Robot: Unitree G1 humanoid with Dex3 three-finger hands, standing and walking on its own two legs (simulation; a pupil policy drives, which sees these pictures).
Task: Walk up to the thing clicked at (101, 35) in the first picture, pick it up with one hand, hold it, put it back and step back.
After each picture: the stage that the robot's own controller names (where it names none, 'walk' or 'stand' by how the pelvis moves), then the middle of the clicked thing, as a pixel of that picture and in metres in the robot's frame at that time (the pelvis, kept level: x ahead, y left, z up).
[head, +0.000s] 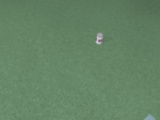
stand; (99, 38) +1.44 -0.28 -0.72
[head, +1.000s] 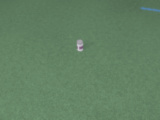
walk; (79, 45) +1.31 +0.07 -0.70
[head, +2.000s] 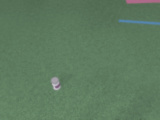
walk; (55, 83) +0.80 +0.27 -0.72
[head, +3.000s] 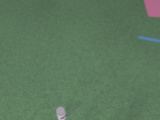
walk; (61, 113) +0.48 +0.17 -0.69
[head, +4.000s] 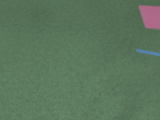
stand; out of the picture +0.33 +0.15 -0.71
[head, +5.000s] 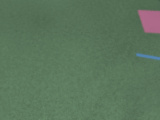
stand; out of the picture +0.32 +0.15 -0.72
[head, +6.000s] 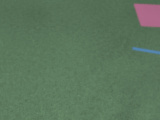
stand; out of the picture +0.34 +0.15 -0.72
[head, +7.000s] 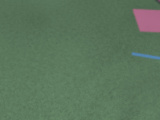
stand; out of the picture +0.31 +0.16 -0.73
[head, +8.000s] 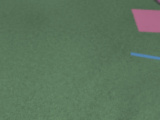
stand; out of the picture +0.31 +0.16 -0.73
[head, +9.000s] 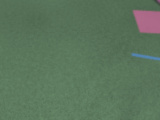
stand; out of the picture +0.31 +0.16 -0.73
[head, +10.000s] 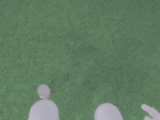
go down; (44, 91) +0.37 +0.17 -0.48
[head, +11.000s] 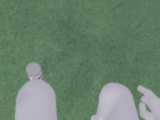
go down; (34, 72) +0.41 +0.20 -0.32
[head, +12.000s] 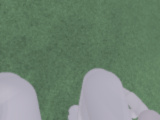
close in; out of the picture +0.37 +0.24 -0.23
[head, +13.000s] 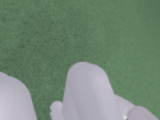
close; out of the picture +0.37 +0.25 -0.21
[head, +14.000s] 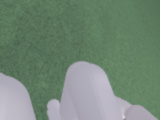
lift; out of the picture +0.36 +0.26 -0.22
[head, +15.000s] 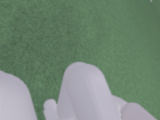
lift; out of the picture +0.34 +0.24 -0.23
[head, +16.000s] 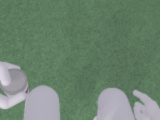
lift; (15, 86) +0.30 +0.21 -0.04
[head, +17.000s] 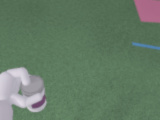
hold; (34, 94) +0.31 +0.15 +0.02
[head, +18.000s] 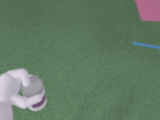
hold; (34, 94) +0.31 +0.16 +0.00
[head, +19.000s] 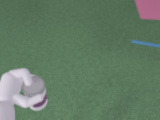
crouch; (35, 94) +0.32 +0.15 +0.00
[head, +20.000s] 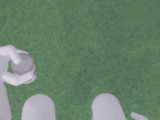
crouch; (24, 69) +0.38 +0.18 -0.09
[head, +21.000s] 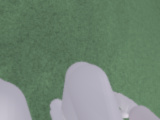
lower; out of the picture +0.38 +0.28 -0.22
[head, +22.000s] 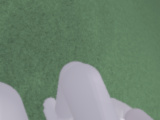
lower; out of the picture +0.39 +0.28 -0.23
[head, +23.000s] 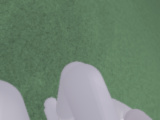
lower; out of the picture +0.39 +0.28 -0.22
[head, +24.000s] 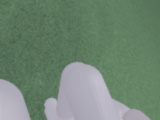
lower; out of the picture +0.38 +0.28 -0.22
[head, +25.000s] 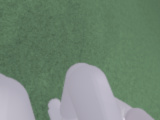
loosen; out of the picture +0.36 +0.27 -0.23
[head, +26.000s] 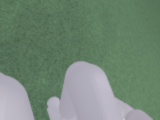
withdraw; out of the picture +0.36 +0.26 -0.23
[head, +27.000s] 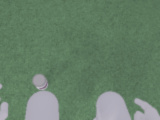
walk; (40, 82) +0.40 +0.20 -0.43
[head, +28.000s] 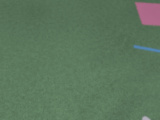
stand; out of the picture +0.34 +0.15 -0.66
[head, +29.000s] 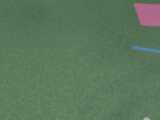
stand; out of the picture +0.34 +0.17 -0.67
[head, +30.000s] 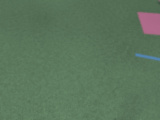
stand; out of the picture +0.35 +0.14 -0.71
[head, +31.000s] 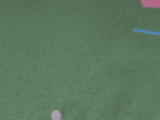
walk; (56, 116) +0.40 +0.17 -0.70
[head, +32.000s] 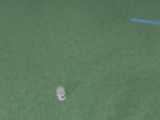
walk; (61, 93) +0.60 +0.17 -0.70
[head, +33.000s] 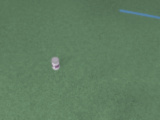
stand; (55, 63) +0.92 +0.18 -0.70
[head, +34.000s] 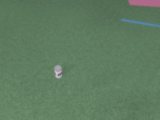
stand; (58, 71) +0.92 +0.18 -0.72
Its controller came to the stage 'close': yes
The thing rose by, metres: 0.71
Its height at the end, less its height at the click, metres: +0.00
